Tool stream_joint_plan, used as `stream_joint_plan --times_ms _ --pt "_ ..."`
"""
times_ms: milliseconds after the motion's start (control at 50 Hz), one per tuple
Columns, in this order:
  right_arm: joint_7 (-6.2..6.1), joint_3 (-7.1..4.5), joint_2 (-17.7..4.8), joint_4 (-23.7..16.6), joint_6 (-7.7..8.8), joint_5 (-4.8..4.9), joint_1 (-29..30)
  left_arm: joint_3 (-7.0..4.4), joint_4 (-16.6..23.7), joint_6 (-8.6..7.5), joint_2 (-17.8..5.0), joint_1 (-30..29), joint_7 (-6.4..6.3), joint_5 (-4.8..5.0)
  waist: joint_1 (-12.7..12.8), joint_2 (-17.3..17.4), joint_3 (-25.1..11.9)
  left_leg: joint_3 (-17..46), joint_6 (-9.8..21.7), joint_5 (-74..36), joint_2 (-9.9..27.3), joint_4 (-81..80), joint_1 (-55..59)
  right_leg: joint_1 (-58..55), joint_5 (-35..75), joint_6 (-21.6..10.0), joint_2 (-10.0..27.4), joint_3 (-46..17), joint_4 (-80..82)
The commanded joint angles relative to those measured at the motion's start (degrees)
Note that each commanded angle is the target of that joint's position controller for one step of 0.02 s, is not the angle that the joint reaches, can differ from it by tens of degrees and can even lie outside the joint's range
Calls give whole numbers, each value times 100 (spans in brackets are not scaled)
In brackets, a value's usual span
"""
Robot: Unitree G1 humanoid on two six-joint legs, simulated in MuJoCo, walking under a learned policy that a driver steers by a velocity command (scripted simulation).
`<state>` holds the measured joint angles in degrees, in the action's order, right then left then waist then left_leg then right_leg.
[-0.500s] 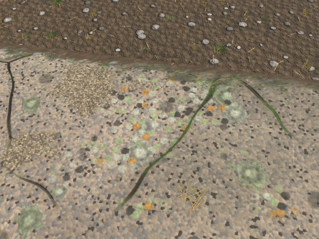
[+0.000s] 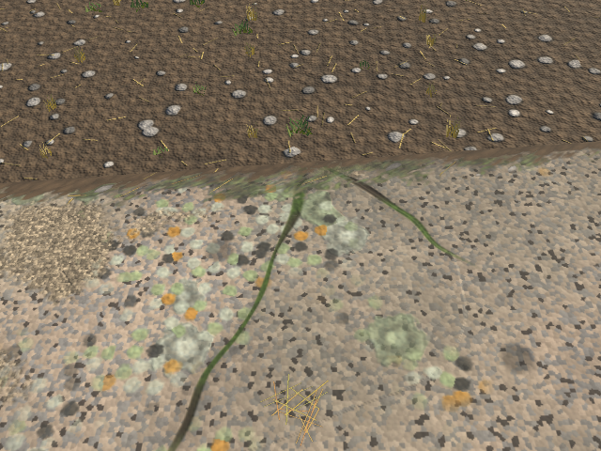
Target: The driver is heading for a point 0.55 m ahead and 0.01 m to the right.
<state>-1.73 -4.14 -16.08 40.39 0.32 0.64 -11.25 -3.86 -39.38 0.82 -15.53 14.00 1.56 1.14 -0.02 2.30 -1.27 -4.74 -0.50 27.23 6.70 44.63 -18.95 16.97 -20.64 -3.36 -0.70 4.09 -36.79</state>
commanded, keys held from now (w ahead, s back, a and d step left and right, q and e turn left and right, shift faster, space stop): w+e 0.34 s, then w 0.08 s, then w+q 0.24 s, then no key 0.34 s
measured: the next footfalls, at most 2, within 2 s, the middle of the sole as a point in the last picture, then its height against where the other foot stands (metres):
left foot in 0.44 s outside the picture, level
right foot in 0.88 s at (428, 436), level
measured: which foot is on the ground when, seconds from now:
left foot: up 0.00-0.42, down 0.44-0.90, up 0.92-1.00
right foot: down 0.00-0.46, up 0.48-0.86, down 0.88-1.00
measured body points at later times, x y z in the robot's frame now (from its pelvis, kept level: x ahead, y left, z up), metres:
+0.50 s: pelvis +0.22 +0.00 +0.00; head +0.26 -0.01 +0.45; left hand +0.30 +0.28 -0.12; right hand +0.38 -0.29 -0.07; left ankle +0.34 +0.08 -0.72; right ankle +0.00 -0.08 -0.67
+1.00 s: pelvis +0.43 -0.09 +0.01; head +0.46 -0.11 +0.46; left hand +0.67 +0.11 -0.07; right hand +0.45 -0.37 -0.12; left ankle +0.37 +0.07 -0.67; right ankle +0.50 -0.20 -0.72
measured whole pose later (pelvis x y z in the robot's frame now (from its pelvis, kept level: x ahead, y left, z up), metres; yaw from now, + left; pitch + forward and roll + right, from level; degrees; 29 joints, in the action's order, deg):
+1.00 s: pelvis +0.43 -0.09 +0.01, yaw -9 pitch +1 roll +1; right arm -1.0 -2.4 -16.6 46.0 0.6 0.4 -16.5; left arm -1.2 -36.7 -3.2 -12.6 5.4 1.0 -1.1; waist -2.2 1.5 1.9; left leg 4.9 -3.3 32.1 -1.0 56.5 -19.8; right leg 24.1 -6.9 -1.9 -1.4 -0.3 -29.7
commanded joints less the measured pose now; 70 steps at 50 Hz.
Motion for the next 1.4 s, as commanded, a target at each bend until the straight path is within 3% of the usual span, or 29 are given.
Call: stream_joint_plan --times_ms 20,40,60,100,160,260,380,420,440,460,480,500,540,580,680,780,860,880,900,920,940,980,1020,1080,1160,1200,1220,1260,1400 --pt "100 -101 -505 -970 420 142 1400 -287 227 -376 -1137 1213 -5 -125 720 -1299 423 963 83 625 -421 2470 -3790 -1997 -2132 -1850 2361 -4829 2911" --pt "160 -132 -595 -878 515 176 1233 -193 251 -446 -875 970 -60 -113 492 -1124 600 993 179 -63 -278 2443 -3833 -1879 -1945 -1606 2144 -4283 2821" --pt "155 -155 -602 -702 562 59 999 -143 335 -465 -762 769 -109 -81 319 -729 611 968 168 -613 -165 2317 -3648 -1712 -1415 -1359 1853 -3696 2688" --pt "160 -194 -590 -587 611 -88 830 -85 411 -444 -658 574 -183 -84 148 -700 499 899 45 -1449 -145 1757 -3044 -1354 -404 -1090 1370 -2845 2748" --pt "192 -135 -387 -513 629 -82 940 -98 357 -458 -675 808 -260 -79 182 -658 394 693 -158 -2223 -355 908 -2727 -1293 697 -986 1076 -2206 2768" --pt "331 -22 -191 -650 670 8 1744 -166 145 -430 -816 1235 -286 1 482 -904 519 603 -265 -2872 -654 -841 -2073 -1076 1183 -876 947 -2000 2620" --pt "445 -107 -505 -660 806 50 1678 -253 26 -302 -956 1206 -344 43 341 -1132 461 691 -43 -2732 -715 -1686 -1128 -1481 2094 -679 1255 -2422 2109" --pt "361 -242 -770 -465 819 1 863 -229 37 -272 -859 1108 -320 -27 -80 -1218 -65 405 247 -2483 -893 -1958 42 -1612 3928 -474 982 -2150 1115" --pt "314 -302 -969 -342 801 -52 93 -162 92 -274 -706 1058 -288 -90 -449 -1133 -790 602 533 -2456 -559 -1724 1381 -1200 4060 -295 705 -1890 17" --pt "271 -322 -1298 -269 753 -148 -935 -14 215 -294 -320 1144 -290 -231 -725 -214 -1767 2086 979 -2148 543 -1495 3071 -102 2246 -100 212 -1606 -1754" --pt "359 -383 -1501 100 749 -178 -1276 79 184 -369 114 2170 -288 55 -147 2029 -2130 5155 1918 -807 1623 -2565 4289 1871 -1253 270 -641 -1536 -3557" --pt "371 -230 -878 17 742 9 -991 -6 92 -424 -544 1772 -291 115 -332 1151 -1432 5124 1733 -28 1395 -2912 3797 2439 -1004 251 -217 -1736 -4115" --pt "318 -111 -611 -68 632 2 -364 -35 350 -530 -764 459 -248 -15 -304 -10 -315 3423 1475 -1094 892 -2976 2209 2405 -40 194 316 -1190 -3822" --pt "295 -54 -523 -81 581 -98 -211 -45 490 -622 -627 203 -200 -126 -46 66 -20 2841 1483 -1947 496 -3201 1414 2100 285 228 545 -1065 -3210" --pt "181 -119 -772 7 543 24 -245 144 630 -613 -213 -250 -168 -211 21 257 240 2010 1558 -2912 193 -3464 465 1595 637 530 501 -663 -1261" --pt "129 -147 -911 273 381 73 -737 115 700 -641 -348 -900 -107 -153 -266 293 -30 1636 1126 -4035 149 -2855 586 730 2259 552 135 -663 151" --pt "98 -79 -752 268 304 52 -623 -53 612 -642 -576 -561 -120 -247 52 244 -316 1717 687 -3751 -18 -1849 785 -359 2712 172 62 -650 1044" --pt "104 -2 -542 223 322 -30 -725 -111 625 -662 -801 -296 -162 -302 150 -69 -572 1545 453 -3279 -362 -1136 549 -1080 4078 -40 534 -971 1143" --pt "110 140 -182 217 358 -169 -1313 -126 680 -628 -1059 68 -191 -420 58 -1217 -1354 1260 108 -820 -833 322 -424 -2618 6039 -710 1787 -2142 773" --pt "105 178 -238 394 304 -69 -1873 -37 512 -521 -672 237 -149 -345 -11 -1953 -1940 1212 -136 1179 -866 1345 -826 -2865 5692 -1354 2424 -3176 944" --pt "97 79 -609 442 197 3 -1766 20 496 -456 -480 145 -83 -207 12 -1440 -1624 1271 -252 1164 -696 1763 -1055 -2386 4245 -1304 2196 -3358 1254" --pt "38 21 -666 339 -40 -12 -971 94 511 -391 -360 -474 -31 -179 -21 -704 -719 1096 -399 661 -434 1843 -1221 -1304 2854 -981 1766 -2714 1610" --pt "-24 35 -502 305 -193 -61 -831 71 495 -367 -460 -971 -27 -280 -236 -917 -360 984 -453 151 -290 1110 -541 -233 2402 -821 1380 -2093 1946" --pt "-45 108 -239 428 -168 -113 -857 78 354 -339 -382 -990 -87 -307 -228 -1065 -493 737 -433 -342 -408 12 270 36 2523 -834 1061 -1492 1917" --pt "3 124 -225 478 -149 -170 -657 131 158 -254 -312 -911 -133 -188 -260 -854 -431 599 -211 -1759 -512 -1533 1144 302 732 -609 905 -1436 1841" --pt "-24 89 -572 294 -147 -249 -392 187 -4 -278 -182 -605 -99 -258 -83 -385 -68 1121 70 -2075 -25 -1906 1213 636 -518 -74 549 -1283 1706" --pt "-33 -8 -855 400 -155 -153 -249 142 -7 -270 -253 -445 -101 -249 153 281 190 1048 251 -1066 -131 -1831 573 454 -404 102 227 -924 1661" --pt "-24 88 -409 423 -78 -170 -161 118 -46 -257 -330 -658 -156 -235 3 217 269 1001 176 -669 -250 -2021 120 -11 103 164 185 -805 1324" --pt "-22 120 -348 614 96 -112 -216 101 -327 -214 -202 -442 -212 -188 1 -35 -54 905 51 -1984 -337 -1754 420 -485 1732 91 190 -700 929"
